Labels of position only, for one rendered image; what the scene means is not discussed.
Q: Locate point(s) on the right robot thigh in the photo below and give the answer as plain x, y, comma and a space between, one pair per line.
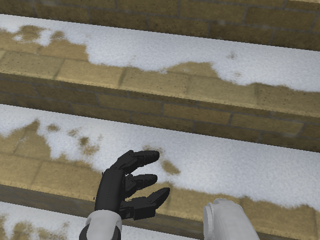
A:
226, 220

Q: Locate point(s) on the robot left forearm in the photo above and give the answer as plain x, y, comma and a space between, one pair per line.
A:
102, 225

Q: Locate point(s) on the robot left hand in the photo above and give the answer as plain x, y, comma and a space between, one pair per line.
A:
115, 187

